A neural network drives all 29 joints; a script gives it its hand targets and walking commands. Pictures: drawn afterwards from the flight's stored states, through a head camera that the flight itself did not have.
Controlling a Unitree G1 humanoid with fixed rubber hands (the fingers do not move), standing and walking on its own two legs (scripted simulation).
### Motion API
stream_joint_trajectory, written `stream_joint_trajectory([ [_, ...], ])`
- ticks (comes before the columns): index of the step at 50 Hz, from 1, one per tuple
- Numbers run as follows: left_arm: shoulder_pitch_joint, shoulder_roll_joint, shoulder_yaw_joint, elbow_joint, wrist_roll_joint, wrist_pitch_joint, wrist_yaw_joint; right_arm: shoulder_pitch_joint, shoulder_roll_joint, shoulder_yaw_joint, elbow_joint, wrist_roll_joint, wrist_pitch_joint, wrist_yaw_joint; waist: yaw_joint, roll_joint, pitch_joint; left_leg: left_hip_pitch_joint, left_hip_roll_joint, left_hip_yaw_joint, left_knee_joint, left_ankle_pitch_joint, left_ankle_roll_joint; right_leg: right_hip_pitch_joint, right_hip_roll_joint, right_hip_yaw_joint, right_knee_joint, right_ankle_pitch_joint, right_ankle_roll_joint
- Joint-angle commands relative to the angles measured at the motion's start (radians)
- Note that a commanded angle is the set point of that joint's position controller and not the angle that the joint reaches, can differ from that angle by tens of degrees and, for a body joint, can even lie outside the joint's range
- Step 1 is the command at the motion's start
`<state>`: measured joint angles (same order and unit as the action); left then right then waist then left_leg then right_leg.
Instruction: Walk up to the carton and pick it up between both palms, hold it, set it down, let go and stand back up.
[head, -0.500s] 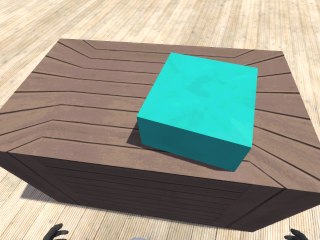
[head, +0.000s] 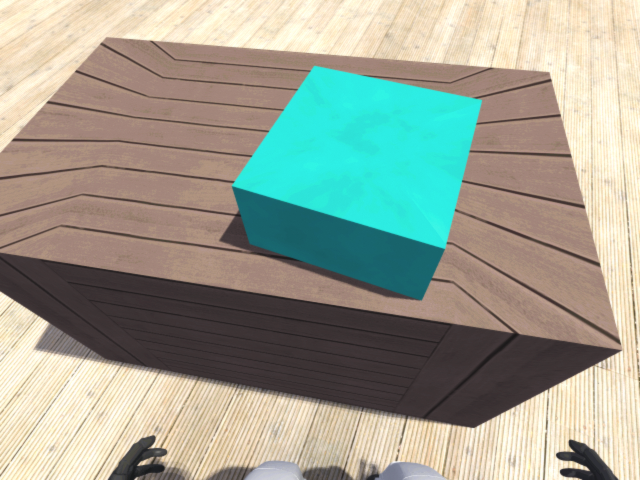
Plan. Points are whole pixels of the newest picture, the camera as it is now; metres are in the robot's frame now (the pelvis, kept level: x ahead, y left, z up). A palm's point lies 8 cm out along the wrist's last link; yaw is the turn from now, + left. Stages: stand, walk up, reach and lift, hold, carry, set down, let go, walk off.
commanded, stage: walk up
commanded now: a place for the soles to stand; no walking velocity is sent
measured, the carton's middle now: (363, 173) +0.56 +0.00 -0.01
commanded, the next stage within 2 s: reach and lift in 1.92 s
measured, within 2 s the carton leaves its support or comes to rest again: neither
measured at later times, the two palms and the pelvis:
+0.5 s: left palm out of the picture +0.10 +0.28 -0.08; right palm out of the picture +0.06 -0.32 -0.10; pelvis -0.01 -0.01 +0.02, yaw -3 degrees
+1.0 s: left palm (125, 463) +0.13 +0.29 -0.10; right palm out of the picture +0.05 -0.30 -0.10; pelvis +0.03 +0.01 +0.02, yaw -5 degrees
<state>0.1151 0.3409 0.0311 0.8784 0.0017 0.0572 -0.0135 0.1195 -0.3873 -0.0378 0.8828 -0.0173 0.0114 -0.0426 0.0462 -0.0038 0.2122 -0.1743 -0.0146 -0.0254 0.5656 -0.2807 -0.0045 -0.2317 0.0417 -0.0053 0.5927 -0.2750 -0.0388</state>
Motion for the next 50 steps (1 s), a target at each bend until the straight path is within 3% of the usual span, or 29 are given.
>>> stream_joint_trajectory([
  [1, 0.033, 0.217, 0.045, -0.019, -0.026, -0.031, 0.011, -0.071, -0.257, -0.057, -0.071, 0.011, -0.034, 0.005, -0.019, 0.121, -0.240, -0.059, 0.310, -0.259, -0.269, 0.175, 0.176, 0.164, -0.083, 0.100, -0.018, -0.090, 0.019],
  [3, 0.025, 0.227, 0.039, 0.004, -0.019, -0.044, 0.002, -0.122, -0.213, -0.044, -0.076, 0.013, -0.032, 0.017, -0.002, 0.123, -0.192, -0.056, 0.216, -0.159, -0.277, 0.008, 0.087, 0.140, -0.111, 0.125, -0.155, 0.031, 0.006],
  [4, 0.004, 0.240, 0.041, 0.023, -0.013, -0.052, -0.002, -0.119, -0.199, -0.038, -0.061, 0.018, -0.027, 0.016, -0.013, 0.108, -0.165, -0.043, 0.174, -0.125, -0.269, -0.039, 0.051, 0.110, -0.135, 0.148, -0.211, 0.058, -0.002],
  [5, -0.012, 0.254, 0.045, 0.034, -0.012, -0.058, -0.003, -0.109, -0.193, -0.036, -0.049, 0.024, -0.022, 0.018, -0.028, 0.091, -0.140, -0.031, 0.145, -0.100, -0.264, -0.084, 0.028, 0.066, -0.161, 0.183, -0.267, 0.001, -0.011],
  [7, -0.035, 0.264, 0.038, 0.053, -0.013, -0.074, -0.001, -0.080, -0.179, -0.038, -0.024, 0.024, -0.021, 0.024, -0.048, 0.027, -0.128, 0.121, 0.118, -0.065, -0.220, -0.009, 0.012, -0.085, -0.195, 0.237, -0.344, -0.115, -0.019],
  [9, -0.049, 0.250, 0.030, 0.068, -0.015, -0.085, 0.001, -0.056, -0.167, -0.034, 0.003, 0.023, -0.027, 0.029, -0.057, -0.020, -0.139, 0.166, 0.116, -0.054, -0.219, 0.052, 0.015, -0.099, -0.193, 0.240, -0.382, -0.112, -0.007],
  [13, -0.049, 0.238, 0.022, 0.090, -0.022, -0.092, 0.002, -0.054, -0.162, -0.029, 0.043, 0.019, -0.041, 0.028, -0.051, -0.045, -0.179, 0.159, 0.120, -0.046, -0.248, 0.091, 0.017, -0.025, -0.182, 0.219, -0.384, -0.037, 0.003],
  [32, -0.071, 0.221, 0.019, 0.122, -0.028, -0.084, 0.023, -0.009, -0.161, -0.019, 0.130, 0.017, -0.056, 0.023, -0.037, -0.017, -0.190, 0.062, 0.130, -0.029, -0.299, 0.098, 0.008, 0.076, -0.158, 0.201, -0.341, 0.059, 0.007],
  [33, -0.035, 0.220, 0.028, 0.109, -0.005, -0.089, 0.022, 0.034, -0.148, -0.032, 0.125, 0.004, -0.057, 0.028, -0.039, -0.022, -0.223, 0.058, 0.109, -0.008, -0.285, -0.027, 0.016, 0.092, -0.163, 0.219, -0.368, -0.117, -0.009],
  [34, -0.043, 0.221, 0.029, 0.109, -0.001, -0.088, 0.021, 0.035, -0.138, -0.031, 0.122, 0.000, -0.056, 0.029, -0.040, -0.037, -0.190, 0.034, 0.098, 0.001, -0.273, -0.058, 0.016, 0.064, -0.175, 0.243, -0.395, -0.196, -0.017],
  [36, -0.046, 0.224, 0.032, 0.100, 0.000, -0.086, 0.020, 0.051, -0.129, -0.034, 0.112, -0.002, -0.057, 0.030, -0.045, -0.045, -0.157, 0.037, 0.094, 0.000, -0.271, -0.052, 0.016, 0.019, -0.190, 0.275, -0.414, -0.231, -0.025],
  [39, -0.054, 0.211, 0.030, 0.088, -0.003, -0.090, 0.021, 0.070, -0.135, -0.041, 0.107, -0.001, -0.067, 0.028, -0.050, -0.043, -0.149, 0.045, 0.109, -0.020, -0.295, -0.001, 0.022, 0.028, -0.166, 0.240, -0.378, -0.120, -0.018],
  [44, -0.017, 0.195, 0.028, 0.085, -0.005, -0.101, 0.027, 0.067, -0.152, -0.051, 0.095, 0.002, -0.077, 0.026, -0.042, 0.023, -0.182, 0.070, 0.149, -0.043, -0.306, 0.121, 0.034, 0.087, -0.134, 0.175, -0.273, 0.130, -0.011],
  [50, 0.014, 0.200, 0.029, 0.080, -0.003, -0.099, 0.039, 0.065, -0.164, -0.056, 0.078, 0.009, -0.063, 0.024, -0.052, 0.026, -0.211, 0.125, 0.161, -0.024, -0.258, 0.255, 0.035, 0.103, -0.136, 0.156, -0.207, 0.327, -0.011],
])
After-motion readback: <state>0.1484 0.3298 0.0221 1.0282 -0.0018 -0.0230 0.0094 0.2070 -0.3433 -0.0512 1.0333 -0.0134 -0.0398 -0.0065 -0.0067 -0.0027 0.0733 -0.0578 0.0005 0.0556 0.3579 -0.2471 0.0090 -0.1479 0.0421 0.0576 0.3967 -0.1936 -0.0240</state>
